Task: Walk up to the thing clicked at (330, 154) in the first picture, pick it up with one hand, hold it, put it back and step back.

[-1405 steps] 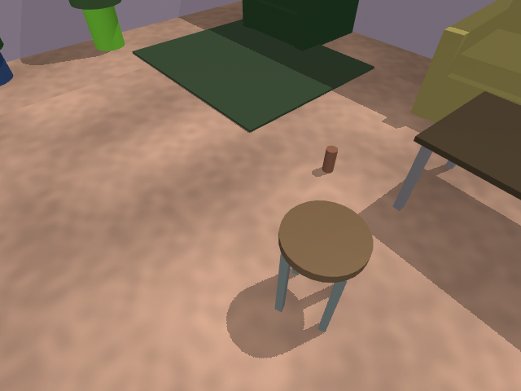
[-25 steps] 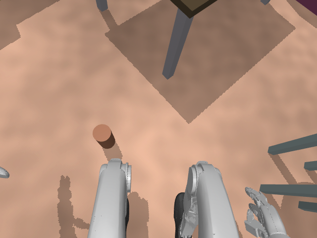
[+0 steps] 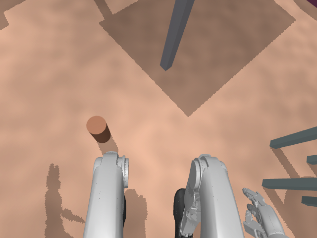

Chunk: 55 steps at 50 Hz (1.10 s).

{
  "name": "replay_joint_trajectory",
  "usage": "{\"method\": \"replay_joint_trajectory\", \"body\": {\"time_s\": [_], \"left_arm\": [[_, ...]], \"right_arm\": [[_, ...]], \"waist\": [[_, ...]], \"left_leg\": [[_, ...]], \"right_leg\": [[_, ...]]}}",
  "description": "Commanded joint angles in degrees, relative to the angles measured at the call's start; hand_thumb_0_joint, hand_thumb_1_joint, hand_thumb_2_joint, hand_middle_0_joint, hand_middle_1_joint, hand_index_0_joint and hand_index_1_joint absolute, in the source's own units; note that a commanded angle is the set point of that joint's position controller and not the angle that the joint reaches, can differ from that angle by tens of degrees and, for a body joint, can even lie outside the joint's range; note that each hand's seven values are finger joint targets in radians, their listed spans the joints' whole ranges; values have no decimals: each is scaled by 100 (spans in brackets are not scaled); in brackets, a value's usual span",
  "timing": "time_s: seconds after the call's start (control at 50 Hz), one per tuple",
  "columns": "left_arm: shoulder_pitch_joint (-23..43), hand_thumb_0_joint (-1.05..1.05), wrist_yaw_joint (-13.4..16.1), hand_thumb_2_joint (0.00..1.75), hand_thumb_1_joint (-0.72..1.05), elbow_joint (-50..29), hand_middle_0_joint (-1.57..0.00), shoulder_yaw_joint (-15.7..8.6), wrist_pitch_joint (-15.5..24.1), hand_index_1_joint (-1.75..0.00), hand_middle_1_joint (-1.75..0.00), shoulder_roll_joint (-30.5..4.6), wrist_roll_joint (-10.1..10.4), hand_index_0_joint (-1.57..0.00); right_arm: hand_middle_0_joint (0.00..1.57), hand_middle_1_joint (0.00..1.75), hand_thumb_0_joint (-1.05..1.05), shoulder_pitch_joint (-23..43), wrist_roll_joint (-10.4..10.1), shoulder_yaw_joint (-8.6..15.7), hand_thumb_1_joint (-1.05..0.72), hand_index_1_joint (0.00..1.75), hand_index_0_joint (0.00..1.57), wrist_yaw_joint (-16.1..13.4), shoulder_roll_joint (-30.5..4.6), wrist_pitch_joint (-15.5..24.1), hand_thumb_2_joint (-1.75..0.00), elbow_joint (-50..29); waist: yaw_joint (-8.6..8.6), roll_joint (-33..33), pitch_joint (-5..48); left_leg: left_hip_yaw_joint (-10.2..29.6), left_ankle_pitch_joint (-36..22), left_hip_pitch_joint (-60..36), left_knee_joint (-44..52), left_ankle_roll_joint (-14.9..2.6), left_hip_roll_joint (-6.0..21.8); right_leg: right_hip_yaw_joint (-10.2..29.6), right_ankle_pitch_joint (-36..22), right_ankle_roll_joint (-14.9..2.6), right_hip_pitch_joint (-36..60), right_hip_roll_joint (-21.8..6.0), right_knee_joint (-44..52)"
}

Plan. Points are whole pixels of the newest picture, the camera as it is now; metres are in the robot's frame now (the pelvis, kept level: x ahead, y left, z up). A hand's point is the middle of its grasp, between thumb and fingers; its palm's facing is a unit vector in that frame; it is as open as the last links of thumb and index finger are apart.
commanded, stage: go down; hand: left
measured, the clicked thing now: (99, 130) +0.43 +0.22 -0.33
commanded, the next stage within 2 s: approach in 0.46 s
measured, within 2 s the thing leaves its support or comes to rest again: neither
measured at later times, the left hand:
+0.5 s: hand out of the picture +0.35 +0.41 -0.03, palm faces +0.17 -0.98 -0.11, open 17.5 cm
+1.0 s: hand (37, 129) +0.38 +0.35 -0.16, palm faces +0.12 -0.99 +0.03, open 17.6 cm
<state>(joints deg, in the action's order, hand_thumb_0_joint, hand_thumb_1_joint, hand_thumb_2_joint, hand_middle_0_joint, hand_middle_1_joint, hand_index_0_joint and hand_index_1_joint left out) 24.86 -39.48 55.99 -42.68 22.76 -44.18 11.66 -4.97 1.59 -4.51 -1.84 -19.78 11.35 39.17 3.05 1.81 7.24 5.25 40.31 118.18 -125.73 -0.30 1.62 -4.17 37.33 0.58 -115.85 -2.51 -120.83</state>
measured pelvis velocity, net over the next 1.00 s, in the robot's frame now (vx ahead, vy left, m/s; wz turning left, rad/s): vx -0.01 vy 0.00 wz -0.07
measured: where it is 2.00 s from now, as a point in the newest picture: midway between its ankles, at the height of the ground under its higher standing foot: (149, 230)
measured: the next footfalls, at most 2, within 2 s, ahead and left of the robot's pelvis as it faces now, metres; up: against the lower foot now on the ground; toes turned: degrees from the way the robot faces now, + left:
none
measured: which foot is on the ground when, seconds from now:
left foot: down 0.00-1.00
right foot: down 0.00-1.00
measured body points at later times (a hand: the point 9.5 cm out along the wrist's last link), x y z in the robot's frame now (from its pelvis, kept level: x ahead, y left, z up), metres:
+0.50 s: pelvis +0.00 +0.00 -0.02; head +0.20 +0.07 +0.38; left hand +0.34 +0.46 -0.02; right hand +0.17 -0.27 -0.12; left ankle +0.08 +0.12 -0.37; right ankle +0.10 -0.13 -0.37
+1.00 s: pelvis -0.01 +0.00 -0.08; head +0.21 +0.11 +0.29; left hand +0.36 +0.41 -0.16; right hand +0.17 -0.27 -0.15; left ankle +0.08 +0.12 -0.37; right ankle +0.10 -0.13 -0.37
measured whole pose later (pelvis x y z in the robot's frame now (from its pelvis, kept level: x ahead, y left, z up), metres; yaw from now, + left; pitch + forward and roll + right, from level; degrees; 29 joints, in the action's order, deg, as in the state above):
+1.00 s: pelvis -0.01 +0.00 -0.08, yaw -4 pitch +25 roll -10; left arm 31.9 -42.8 71.4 -43.8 41.6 -45.9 16.5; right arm 1.3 7.2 -12.3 1.6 -21.8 11.7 38.4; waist 8.2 7.5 -2.6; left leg 9.8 41.4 127.3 -142.3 -0.2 1.6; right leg -7.0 36.5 1.1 -123.4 -1.4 -134.2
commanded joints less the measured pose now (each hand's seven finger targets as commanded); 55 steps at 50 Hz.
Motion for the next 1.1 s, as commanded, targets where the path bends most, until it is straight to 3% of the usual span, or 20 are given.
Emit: {"method": "replay_joint_trajectory", "body": {"time_s": [0.0,0.08,0.14,0.26,0.42,0.5,0.54,0.58,0.62,0.64,0.76,0.78,0.86,0.88,0.9,0.92,0.94,1.0,1.02,1.08], "left_arm": [[849,0,-15,8,-58,-1066,-5,-462,328,-8,-7,-2334,206,-4],[904,0,-48,9,-58,-1056,-5,-453,316,-8,-7,-2265,275,-4],[929,0,-41,8,-59,-1104,-5,-552,335,-8,-7,-2453,248,-3],[822,0,-117,9,-58,-890,-5,-571,349,-8,-7,-2365,280,-3],[1105,0,-195,10,-57,-836,-4,-635,415,-8,-7,-2564,270,-3],[1052,0,-249,9,-59,-774,-5,-644,449,-9,-7,-2564,300,-3],[1104,0,-280,14,-61,-753,-7,-634,457,-14,-10,-2533,328,-3],[1085,0,-314,5,-60,-529,-7,-674,488,-10,-8,-2486,369,-5],[1083,0,-373,5,-61,-335,-8,-624,600,-10,-8,-2342,454,-5],[1080,0,-403,5,-61,-110,-8,-573,665,-10,-8,-2214,494,-5],[1370,0,-543,5,-59,386,-7,-299,1393,-10,-8,-1783,766,-5],[1323,0,-538,5,-58,486,-7,-339,1501,-10,-8,-1791,807,-5],[1875,0,-461,5,-56,172,-7,-280,2036,-10,-8,-2028,746,-5],[1494,0,-411,5,-55,798,-7,-371,2062,-10,-8,-2121,684,-5],[1757,0,-371,5,-55,385,-7,-367,2221,-10,-8,-2211,698,-4],[1543,0,-328,6,-57,578,-7,-439,2303,-10,-9,-2290,648,-5],[1265,0,-295,6,-59,959,-7,-357,2341,-10,-9,-2183,595,-5],[1239,0,-185,7,-57,821,-7,-334,2594,-11,-9,-2172,558,-4],[1407,0,-130,6,-59,665,-7,-311,2697,-11,-9,-2212,540,-5],[1378,0,3,7,-58,824,-6,-63,2927,-11,-10,-1778,552,-4]], "right_arm": [[20,30,0,-565,-59,523,-92,30,20,-120,-1358,179,-91,-378],[20,30,0,-605,-66,493,-92,30,20,-112,-1339,175,-91,-354],[20,30,0,-655,-63,494,-92,30,20,-106,-1358,168,-91,-345],[20,30,0,-683,-38,484,-92,30,20,-91,-1393,160,-91,-335],[20,30,0,-616,-29,457,-92,30,20,-66,-1437,146,-91,-343],[20,30,0,-613,-27,445,-92,30,20,-55,-1460,140,-91,-330],[20,30,0,-641,-17,431,-93,30,20,-61,-1455,137,-91,-312],[20,30,0,-662,-16,399,-92,30,20,-41,-1424,151,-91,-300],[20,30,0,-543,9,366,-91,30,20,-28,-1443,168,-91,-283],[20,30,0,-578,25,334,-91,30,20,-20,-1448,175,-91,-263],[20,30,0,-380,193,151,-91,30,20,67,-1535,269,-91,-286],[20,30,0,-311,215,119,-91,30,20,83,-1571,268,-91,-292],[20,30,0,-129,387,-68,-91,30,20,169,-1668,256,-90,-350],[20,30,0,-171,444,-93,-91,30,20,177,-1747,215,-90,-230],[20,30,0,36,469,-183,-91,30,20,208,-1757,203,-90,-404],[20,30,0,43,516,-224,-91,30,20,223,-1797,160,-91,-347],[20,30,0,57,574,-240,-91,30,20,232,-1852,95,-91,-283],[20,30,0,259,728,-386,-91,30,20,278,-1922,-22,-91,-350],[20,30,0,297,777,-420,-92,30,20,288,-1959,-66,-91,-363],[20,30,0,453,904,-559,-92,30,20,335,-1997,-148,-91,-353]], "waist": [[-290,-1463,3279],[-209,-1356,3274],[-217,-1426,3293],[-204,-1354,3363],[-174,-1418,3172],[-185,-1526,3219],[-139,-1456,3268],[-48,-1160,3090],[-35,-1175,2825],[82,-1081,2721],[330,-818,2570],[299,-784,2561],[312,-1345,2724],[333,-1323,2594],[310,-1338,2599],[291,-1505,2526],[314,-1606,2427],[363,-1852,2504],[435,-1942,2497],[678,-2012,2377]], "left_leg": [[-25,-526,-2582,1941,-80,-41],[-71,-686,-2496,1799,-93,-67],[-55,-702,-2454,1779,-90,-74],[-139,-978,-2459,1606,-95,-93],[-49,-506,-2301,1615,-102,-65],[-53,-671,-2375,1557,-80,-76],[-71,-782,-2359,1468,-81,-83],[-130,-781,-2066,1327,-119,-102],[-96,-641,-1943,1258,-119,-87],[-86,-653,-1806,1166,-127,-91],[-92,-696,-1447,626,-119,-62],[-61,-665,-1421,568,-121,-61],[34,-813,-1765,366,-11,-2],[40,-843,-1673,298,-4,8],[72,-764,-1651,239,-6,9],[99,-790,-1705,273,29,19],[114,-746,-1733,262,42,40],[179,-975,-1887,96,85,81],[196,-937,-1846,39,87,81],[316,-1136,-1994,-119,139,124]], "right_leg": [[-111,-421,-306,1393,208,1018],[-99,-518,-294,1442,198,1028],[-112,-510,-302,1417,185,947],[-98,-702,-302,1498,189,891],[-136,-377,-293,1208,193,780],[-137,-483,-309,1118,186,691],[-134,-566,-301,1191,183,696],[-131,-530,-281,1257,197,735],[-157,-420,-287,1054,216,654],[-198,-428,-279,1083,227,628],[-295,-489,-253,1105,302,371],[-331,-474,-254,1041,305,312],[-459,-578,-295,840,339,-49],[-492,-609,-288,905,351,-104],[-543,-555,-286,817,359,-174],[-576,-574,-294,820,363,-259],[-612,-560,-296,786,374,-306],[-707,-797,-285,882,394,-472],[-728,-810,-278,918,396,-503],[-856,-1000,-258,864,411,-655]]}}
